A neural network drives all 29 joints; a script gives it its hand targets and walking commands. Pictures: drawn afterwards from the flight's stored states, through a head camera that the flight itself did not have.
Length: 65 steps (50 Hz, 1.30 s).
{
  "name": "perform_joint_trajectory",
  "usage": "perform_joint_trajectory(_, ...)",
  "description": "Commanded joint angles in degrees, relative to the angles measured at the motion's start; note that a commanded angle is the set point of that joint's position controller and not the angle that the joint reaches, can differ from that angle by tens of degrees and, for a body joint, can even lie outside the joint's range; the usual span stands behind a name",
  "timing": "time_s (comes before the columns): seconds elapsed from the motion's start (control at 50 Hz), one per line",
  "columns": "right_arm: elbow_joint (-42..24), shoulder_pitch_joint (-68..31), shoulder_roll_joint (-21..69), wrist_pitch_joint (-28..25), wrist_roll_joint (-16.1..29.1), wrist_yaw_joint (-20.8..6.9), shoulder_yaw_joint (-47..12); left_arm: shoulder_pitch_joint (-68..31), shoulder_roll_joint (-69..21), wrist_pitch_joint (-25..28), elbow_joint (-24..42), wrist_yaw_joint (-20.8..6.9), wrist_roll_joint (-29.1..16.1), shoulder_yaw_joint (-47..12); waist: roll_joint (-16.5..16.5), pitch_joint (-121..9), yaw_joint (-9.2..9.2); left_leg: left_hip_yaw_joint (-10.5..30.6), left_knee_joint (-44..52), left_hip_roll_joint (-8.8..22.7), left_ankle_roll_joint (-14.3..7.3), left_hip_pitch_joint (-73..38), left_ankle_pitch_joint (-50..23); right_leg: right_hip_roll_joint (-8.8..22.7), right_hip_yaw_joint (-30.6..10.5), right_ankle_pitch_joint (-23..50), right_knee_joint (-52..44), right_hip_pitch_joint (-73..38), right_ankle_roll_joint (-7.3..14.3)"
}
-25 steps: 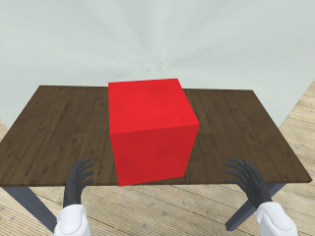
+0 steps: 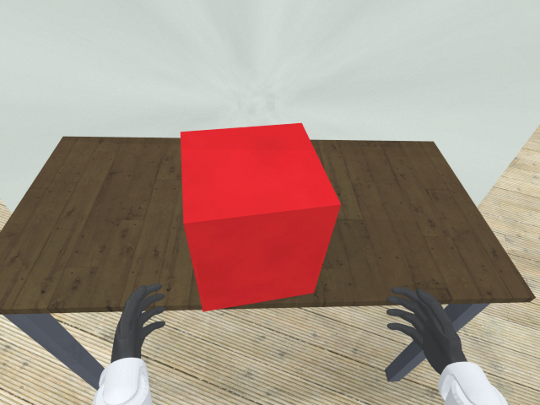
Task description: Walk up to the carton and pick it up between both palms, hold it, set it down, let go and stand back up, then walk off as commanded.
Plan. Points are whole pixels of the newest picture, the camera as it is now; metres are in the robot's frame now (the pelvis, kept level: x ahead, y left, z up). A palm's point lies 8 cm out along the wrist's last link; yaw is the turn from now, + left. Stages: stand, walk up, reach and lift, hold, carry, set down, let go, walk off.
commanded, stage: set down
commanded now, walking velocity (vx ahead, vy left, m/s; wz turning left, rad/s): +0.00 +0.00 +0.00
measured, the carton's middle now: (251, 218) +0.42 +0.07 +0.03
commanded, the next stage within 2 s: let go in 1.56 s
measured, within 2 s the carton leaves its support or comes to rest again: neither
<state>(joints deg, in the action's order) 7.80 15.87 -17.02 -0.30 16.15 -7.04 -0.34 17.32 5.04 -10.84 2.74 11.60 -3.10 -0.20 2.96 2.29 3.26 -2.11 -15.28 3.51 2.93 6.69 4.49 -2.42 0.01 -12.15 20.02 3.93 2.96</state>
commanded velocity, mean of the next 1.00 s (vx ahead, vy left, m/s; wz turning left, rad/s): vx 0.00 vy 0.00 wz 0.00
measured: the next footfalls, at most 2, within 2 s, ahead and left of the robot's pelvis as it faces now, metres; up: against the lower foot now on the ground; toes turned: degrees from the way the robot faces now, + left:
none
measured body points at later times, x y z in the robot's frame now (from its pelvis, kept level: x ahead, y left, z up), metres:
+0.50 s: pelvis +0.03 +0.02 +0.00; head +0.03 +0.04 +0.45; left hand +0.20 +0.24 -0.03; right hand +0.22 -0.20 -0.02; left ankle +0.04 +0.16 -0.75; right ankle -0.01 -0.08 -0.75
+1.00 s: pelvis +0.02 +0.02 +0.00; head +0.01 +0.04 +0.45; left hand +0.19 +0.24 -0.05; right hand +0.21 -0.20 -0.04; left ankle +0.04 +0.16 -0.75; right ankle -0.01 -0.08 -0.75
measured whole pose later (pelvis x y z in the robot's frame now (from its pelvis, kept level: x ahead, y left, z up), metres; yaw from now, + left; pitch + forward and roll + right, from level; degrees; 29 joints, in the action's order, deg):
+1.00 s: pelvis +0.02 +0.02 +0.00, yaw +0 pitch -3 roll +0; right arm 26.7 15.6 -13.4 -8.2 7.1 -5.0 -1.2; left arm 18.8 8.8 -5.7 -14.4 5.2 -1.0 -0.1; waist 2.7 1.6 2.0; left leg -2.1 -17.4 2.3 1.7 6.3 7.6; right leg -1.2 -0.3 -13.0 18.0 1.7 1.4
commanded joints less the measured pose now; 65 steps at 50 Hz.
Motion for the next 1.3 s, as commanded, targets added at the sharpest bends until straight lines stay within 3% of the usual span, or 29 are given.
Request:
perform_joint_trajectory(0.0, -6.4, -2.1, -7.8, -2.8, -1.2, 0.6, 2.9, -1.0, 2.9, 2.3, 6.9, -1.3, 1.2, 2.0, 0.5, -3.4, -0.19, -1.3, -0.7, -3.4, -3.4, -10.9, -3.4, 2.8, -2.3, 2.5, -8.8, 10.9, -1.4)
perform_joint_trajectory(0.08, -6.1, -0.2, -7.6, -4.7, -1.5, 1.1, 2.5, 1.6, 3.6, 4.2, 6.5, -2.3, 1.6, 2.8, 1.0, -4.4, -0.02, -1.3, -1.8, -3.9, -2.8, -11.2, -8.1, 2.3, -1.8, 10.8, -7.7, 8.8, -1.8)
perform_joint_trajectory(0.14, -4.5, 1.1, -7.8, -5.9, -1.7, 0.9, 2.4, 3.0, 3.5, 5.7, 5.1, -2.8, 1.7, 2.2, 1.2, -4.1, -0.82, -0.8, -1.9, -3.8, -2.3, -12.3, -10.0, 1.8, -1.4, 12.9, -7.8, 9.1, -1.6)
perform_joint_trajectory(0.32, 1.5, 1.2, -8.0, -8.4, -2.1, -0.8, 2.5, 4.2, 3.3, 8.1, 3.3, -2.9, 2.1, 0.5, -3.1, -3.6, -0.49, -0.1, -2.9, -3.2, -0.7, -14.3, -13.8, 0.6, -0.2, 10.2, -8.8, 11.1, -0.1)
perform_joint_trajectory(0.38, 4.8, 1.5, -8.2, -8.9, -2.8, -0.9, 2.7, 5.3, 3.3, 7.9, -0.2, -3.5, 2.7, 0.3, -2.4, -3.4, -0.7, -0.3, -3.2, -3.3, -0.5, -14.5, -15.2, 0.5, -0.2, 11.3, -9.2, 10.4, -0.1)
perform_joint_trajectory(0.48, 6.5, 0.8, -8.5, -10.4, -3.4, -0.9, 2.9, 4.8, 3.4, 8.5, -0.2, -3.5, 2.9, 0.3, -2.2, -4.9, -0.52, -0.3, -3.3, -3.2, -0.3, -14.5, -16.3, 0.3, 0.3, 12.9, -8.5, 9.3, -0.2)
perform_joint_trajectory(0.66, 9.5, -0.8, -6.9, -10.9, -5.6, 0.5, 1.8, 2.8, 5.4, 8.4, -4.9, -4.9, 2.5, 1.1, 0.1, -3.7, -0.61, -0.8, -2.7, -3.9, -1.1, -12.6, -11.7, 1.3, -0.4, 14.7, -8.0, 8.5, -1.6)
perform_joint_trajectory(0.94, 13.4, -4.1, -3.5, -8.9, -9.8, 2.6, 1.5, -2.0, 7.9, 5.9, -11.3, -6.7, 2.3, 1.3, -1.2, -0.2, -1.81, -1.2, -2.2, -3.8, -2.0, -10.5, -3.0, 2.3, -0.8, 3.6, -8.5, 11.9, -1.7)
perform_joint_trajectory(1.02, 13.7, -5.6, -2.7, -8.5, -11.1, 3.2, 1.7, -3.6, 8.8, 5.3, -13.2, -7.3, 2.3, 1.7, -1.0, -0.4, -1.37, -1.6, -2.5, -3.7, -2.1, -10.1, -1.7, 2.5, -0.5, 2.3, -8.0, 12.2, -1.8)
perform_joint_trajectory(1.14, 16.6, -5.7, -1.5, -8.3, -12.6, 3.9, 1.9, -5.0, 9.8, 4.9, -16.2, -8.0, 2.3, 2.2, -1.4, -0.9, -1.77, -1.9, -2.8, -3.7, -2.1, -10.4, -1.4, 2.4, -0.2, 2.3, -7.3, 12.6, -1.8)
perform_joint_trajectory(1.28, 19.3, -6.3, -1.5, -10.4, -12.8, 4.3, 2.0, -5.0, 10.6, 5.8, -16.1, -8.3, 2.1, 2.6, -3.3, -4.1, -1.53, -1.8, -4.5, -3.3, -1.2, -12.0, -6.8, 1.7, 0.8, 6.7, -5.9, 11.8, -1.6)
